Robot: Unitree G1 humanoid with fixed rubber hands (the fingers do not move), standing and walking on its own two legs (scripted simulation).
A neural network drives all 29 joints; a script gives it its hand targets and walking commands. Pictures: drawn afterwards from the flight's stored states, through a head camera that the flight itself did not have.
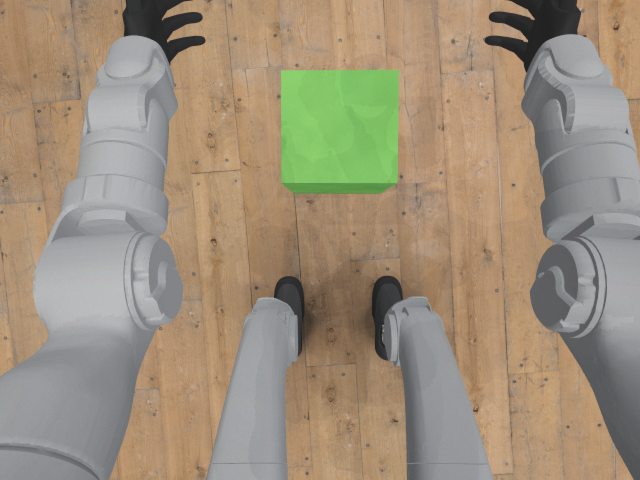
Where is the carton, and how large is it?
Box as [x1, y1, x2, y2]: [281, 70, 398, 193]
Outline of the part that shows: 281,70 281,182 294,193 379,193 397,182 398,70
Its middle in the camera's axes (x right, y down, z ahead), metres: +0.04 -0.21 +0.82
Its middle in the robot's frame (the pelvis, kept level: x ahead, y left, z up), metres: +0.54 +0.00 -0.52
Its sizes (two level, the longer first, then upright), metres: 0.210 0.200 0.250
